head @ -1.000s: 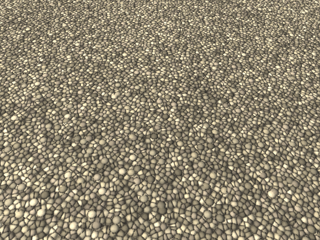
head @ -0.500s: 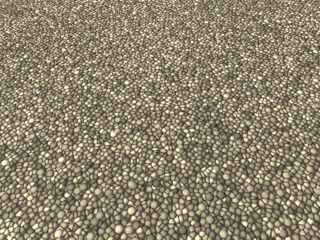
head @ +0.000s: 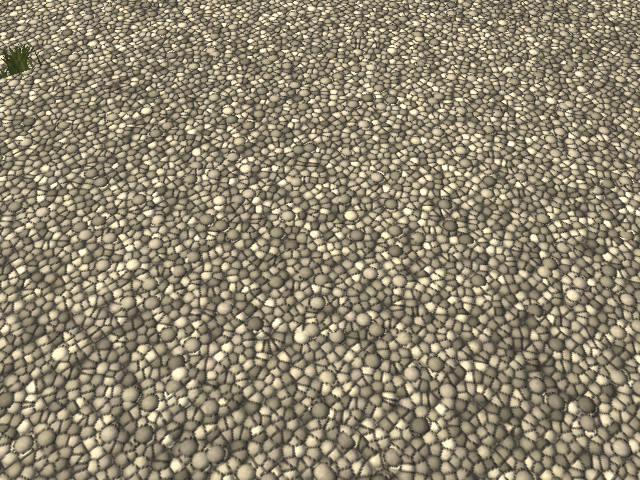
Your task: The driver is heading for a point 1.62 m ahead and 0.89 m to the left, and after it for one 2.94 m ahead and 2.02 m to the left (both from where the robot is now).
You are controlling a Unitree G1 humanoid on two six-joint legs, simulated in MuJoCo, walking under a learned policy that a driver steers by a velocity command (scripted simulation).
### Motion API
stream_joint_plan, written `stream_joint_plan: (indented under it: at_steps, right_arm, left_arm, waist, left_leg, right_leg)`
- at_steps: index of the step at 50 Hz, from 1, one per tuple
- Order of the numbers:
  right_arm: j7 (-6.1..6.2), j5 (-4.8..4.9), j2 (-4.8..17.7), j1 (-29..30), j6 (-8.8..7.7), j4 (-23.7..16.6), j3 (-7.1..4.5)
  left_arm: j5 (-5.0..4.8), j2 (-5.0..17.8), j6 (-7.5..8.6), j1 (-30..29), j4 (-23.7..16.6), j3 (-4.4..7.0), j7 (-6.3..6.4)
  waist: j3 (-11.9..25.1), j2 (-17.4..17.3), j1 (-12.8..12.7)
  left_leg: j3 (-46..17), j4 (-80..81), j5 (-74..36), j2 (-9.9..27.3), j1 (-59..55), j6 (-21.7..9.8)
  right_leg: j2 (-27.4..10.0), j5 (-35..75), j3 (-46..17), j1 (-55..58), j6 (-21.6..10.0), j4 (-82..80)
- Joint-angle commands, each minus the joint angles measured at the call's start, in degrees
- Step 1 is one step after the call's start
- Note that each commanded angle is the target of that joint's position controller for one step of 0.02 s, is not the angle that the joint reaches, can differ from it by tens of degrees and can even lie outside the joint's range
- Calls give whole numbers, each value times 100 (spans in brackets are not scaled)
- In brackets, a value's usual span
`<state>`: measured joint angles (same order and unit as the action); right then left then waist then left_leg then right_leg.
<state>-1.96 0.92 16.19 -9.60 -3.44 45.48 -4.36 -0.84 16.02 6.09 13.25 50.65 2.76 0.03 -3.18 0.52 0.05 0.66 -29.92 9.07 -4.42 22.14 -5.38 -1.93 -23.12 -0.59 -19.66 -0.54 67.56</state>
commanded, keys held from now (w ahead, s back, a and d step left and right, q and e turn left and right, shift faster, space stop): w+q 1.00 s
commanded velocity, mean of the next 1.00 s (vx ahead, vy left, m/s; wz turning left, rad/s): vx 0.50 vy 0.00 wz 0.58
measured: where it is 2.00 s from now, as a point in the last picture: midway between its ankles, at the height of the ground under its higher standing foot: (138, 279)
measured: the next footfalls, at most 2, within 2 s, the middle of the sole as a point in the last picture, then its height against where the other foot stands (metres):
right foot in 0.36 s outside the picture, level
left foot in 0.88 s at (214, 419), level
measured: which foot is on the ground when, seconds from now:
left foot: down 0.00-0.38, up 0.40-0.86, down 0.88-1.00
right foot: up 0.00-0.34, down 0.36-0.90, up 0.92-1.00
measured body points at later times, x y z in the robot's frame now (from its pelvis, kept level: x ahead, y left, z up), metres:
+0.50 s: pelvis +0.30 -0.03 +0.00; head +0.32 -0.03 +0.45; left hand +0.38 +0.27 -0.09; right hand +0.44 -0.29 -0.12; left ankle +0.16 +0.07 -0.64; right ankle +0.37 -0.12 -0.73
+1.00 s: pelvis +0.52 +0.12 +0.00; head +0.55 +0.16 +0.44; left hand +0.44 +0.42 -0.12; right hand +0.81 -0.01 -0.09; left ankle +0.54 +0.22 -0.73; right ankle +0.50 -0.08 -0.63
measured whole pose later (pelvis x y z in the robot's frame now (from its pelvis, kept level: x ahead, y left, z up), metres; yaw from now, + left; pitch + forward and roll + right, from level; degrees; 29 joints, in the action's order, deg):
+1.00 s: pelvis +0.52 +0.12 +0.00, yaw +36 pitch +1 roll -1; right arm -2.1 1.1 17.1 -10.6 -2.1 36.8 -4.3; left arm -1.1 17.7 5.6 12.2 46.6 3.4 -0.3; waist -4.2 0.6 -0.9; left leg 0.9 -32.7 10.6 -4.2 23.3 -5.5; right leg -3.6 -24.0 -0.7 -20.1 0.2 68.3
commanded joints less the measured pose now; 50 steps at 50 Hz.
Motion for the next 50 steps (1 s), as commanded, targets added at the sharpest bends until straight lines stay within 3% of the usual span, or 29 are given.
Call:
stream_joint_plan:
  at_steps: [1, 4, 6, 9, 13, 16, 17, 18, 19, 20, 21, 22, 23, 24, 25, 27, 29, 35, 39, 42, 43, 44, 45, 46, 47, 48, 49, 50]
  right_arm:
    - [69, -81, 579, -257, -72, -365, -123]
    - [165, -42, 809, -335, -87, -394, -183]
    - [240, -20, 928, -517, -79, -355, -220]
    - [291, 14, 924, -760, -23, -291, -225]
    - [312, 63, 873, -1110, 40, -154, -222]
    - [357, 30, 879, -1098, 100, -175, -239]
    - [354, 23, 826, -1019, 118, -216, -222]
    - [331, -4, 628, -964, 111, -289, -147]
    - [309, -102, 332, -1023, 96, -413, -30]
    - [294, 98, 68, -1847, 40, -564, 51]
    - [315, 148, 709, -1751, 41, -404, -51]
    - [310, 116, 989, -1126, 67, -489, -135]
    - [323, 69, 926, -842, 91, -547, -143]
    - [307, 13, 841, -654, 92, -618, -158]
    - [269, 43, 716, -702, 114, -649, -160]
    - [234, 95, 475, -701, 181, -710, -126]
    - [222, 60, 374, -485, 222, -863, -95]
    - [41, 50, 239, 299, 148, -1132, -5]
    - [-81, 57, 264, 845, 160, -1407, 4]
    - [-112, 14, 558, 514, 209, -1448, -143]
    - [-97, 20, 755, -125, 229, -1298, -265]
    - [-21, 37, 1087, -1129, 264, -1010, -459]
    - [110, 89, 1591, -1719, 317, -872, -579]
    - [67, 87, 1900, -1377, 213, -1117, -545]
    - [9, 47, 1353, -1414, 124, -1142, -395]
    - [5, 9, 1154, -1231, 46, -1086, -322]
    - [7, 3, 1021, -859, 6, -1107, -268]
    - [30, -23, 848, -521, -2, -1161, -212]
  left_arm:
    - [105, 775, 161, -266, -550, 217, 20]
    - [171, 578, -4, -313, -638, 204, 55]
    - [180, 489, -25, -772, -802, 176, 67]
    - [136, 329, 17, -1372, -985, 112, 9]
    - [46, 494, 85, -1790, -1200, 138, -76]
    - [31, 707, 175, -1561, -1186, 204, -126]
    - [41, 775, 206, -1177, -1085, 247, -114]
    - [112, 958, 237, -541, -952, 332, -82]
    - [175, 1286, 230, 375, -868, 413, -34]
    - [186, 1617, 131, 759, -654, 506, -65]
    - [55, 1023, 102, 561, -793, 370, -92]
    - [50, 708, 64, 307, -866, 288, -67]
    - [112, 655, 28, 18, -894, 251, -61]
    - [137, 547, 5, -142, -849, 219, -54]
    - [179, 503, 14, -198, -816, 194, -41]
    - [132, 491, 52, -207, -730, 209, -44]
    - [103, 642, 83, -167, -644, 265, -38]
    - [78, 902, -13, -58, -525, 343, 10]
    - [-27, 1102, -135, 261, -376, 402, 25]
    - [-116, 1356, -250, 220, -377, 480, 66]
    - [-138, 1398, -299, 157, -395, 489, 85]
    - [-114, 1265, -310, 152, -417, 430, 110]
    - [191, 684, -276, 407, -547, 231, 88]
    - [161, 355, -87, 601, -900, 70, 10]
    - [-73, 955, 91, -116, -960, 198, -66]
    - [-185, 983, 182, -432, -1090, 196, -94]
    - [-79, 891, 207, -414, -1019, 178, -48]
    - [66, 936, 176, -342, -958, 217, -12]
  waist:
    - [595, -238, 5]
    - [426, -302, -94]
    - [285, -304, 43]
    - [225, -450, 294]
    - [221, -520, 433]
    - [294, -702, 243]
    - [428, -759, 26]
    - [909, -659, -283]
    - [1756, -15, -621]
    - [2343, 2077, -210]
    - [1875, 1326, -332]
    - [1146, 744, -484]
    - [736, 324, -382]
    - [424, 298, -295]
    - [360, 473, -167]
    - [285, 588, -111]
    - [203, 457, -110]
    - [67, 286, -338]
    - [-120, 286, -452]
    - [211, 503, -77]
    - [557, 485, 319]
    - [1056, 302, 828]
    - [1523, -947, 777]
    - [2415, -1775, 283]
    - [2187, -799, 711]
    - [1404, -656, 621]
    - [946, -107, 321]
    - [740, -136, 100]
  left_leg:
    - [-2274, 1667, -661, 1498, -1672, -1137]
    - [-1853, 1880, -1194, 1330, -1033, -1185]
    - [-1618, 1896, -1198, 1152, -851, -1042]
    - [-1418, 1792, -726, 880, -636, -752]
    - [-1924, 1388, -369, 1085, -1125, -640]
    - [-2398, 807, -640, 1281, -1610, -551]
    - [-2417, 509, -875, 1181, -1587, -467]
    - [-2215, -269, -1103, 873, -1350, -301]
    - [-1682, -1868, -159, 457, -569, -75]
    - [-1071, -3573, 2539, -222, 1473, 269]
    - [-1239, -4268, 2409, 295, 2114, 328]
    - [-1094, -4389, 1860, 476, 2271, 364]
    - [-914, -4291, 1443, 676, 2081, 412]
    - [-894, -4039, 1178, 832, 1989, 431]
    - [-868, -3881, 1018, 987, 1720, 425]
    - [-705, -3630, 915, 1097, 1635, 453]
    - [-660, -3258, 654, 1174, 1841, 512]
    - [-250, -1484, -936, 1094, 1628, 492]
    - [48, -793, -770, 948, 1534, 307]
    - [454, -631, 80, 484, 722, -28]
    - [587, -446, 107, 236, -119, -198]
    - [478, -162, -210, 66, -1657, -426]
    - [-1310, -192, -507, 1234, -3324, -820]
    - [-4688, 910, 1180, 2351, -4606, -1990]
    - [-4508, 1371, 1494, 2302, -4408, -1667]
    - [-3721, 1398, 1165, 2117, -3704, -1447]
    - [-3101, 1402, 500, 1866, -2803, -1261]
    - [-2613, 1450, -126, 1653, -2142, -1156]
  right_leg:
    - [-490, 472, -428, -1643, 1, -309]
    - [-428, 914, -277, -1478, 290, -1122]
    - [-312, 1679, -236, -1507, 419, -1994]
    - [-24, 2762, -183, -1046, 436, -3251]
    - [123, 2845, -362, -877, 341, -3910]
    - [142, 2114, -427, -600, 141, -4114]
    - [173, 2055, -319, -80, 15, -4302]
    - [-45, 2069, -426, 998, -211, -4311]
    - [-1022, 1769, -1369, 2554, -545, -4158]
    - [-2194, 453, -4047, 4194, -1422, -4738]
    - [-2180, -653, -4252, 3919, -1269, -4972]
    - [-1934, -456, -3305, 3206, -1017, -5055]
    - [-1703, 307, -2606, 2498, -898, -5167]
    - [-1519, 919, -2114, 1995, -891, -5295]
    - [-1382, 1259, -1700, 1660, -843, -5430]
    - [-1278, 1624, -1149, 1424, -911, -5689]
    - [-1347, 2045, -789, 1409, -1028, -5860]
    - [-1169, 2835, 471, 1616, -869, -5943]
    - [-1373, 3189, 819, 2154, -727, -5758]
    - [-1429, 5544, 1119, 2500, -560, -4736]
    - [-1335, 6143, 1257, 2377, -467, -3824]
    - [-1126, 5748, 1380, 1641, -266, -2509]
    - [-708, 1928, 1370, -76, -6, -578]
    - [412, -1253, 244, -2039, 203, 1078]
    - [94, -862, -484, -2676, 89, 1292]
    - [-109, -345, -387, -2860, -36, 981]
    - [-351, 97, -401, -2517, -26, 472]
    - [-505, 344, -423, -2104, 29, -8]
Keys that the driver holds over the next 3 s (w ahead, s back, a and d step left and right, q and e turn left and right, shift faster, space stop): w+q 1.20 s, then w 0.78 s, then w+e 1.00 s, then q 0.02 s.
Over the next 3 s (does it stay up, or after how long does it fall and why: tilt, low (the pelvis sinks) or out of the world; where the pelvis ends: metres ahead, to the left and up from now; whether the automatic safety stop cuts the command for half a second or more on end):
stays up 1.38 0.86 0.00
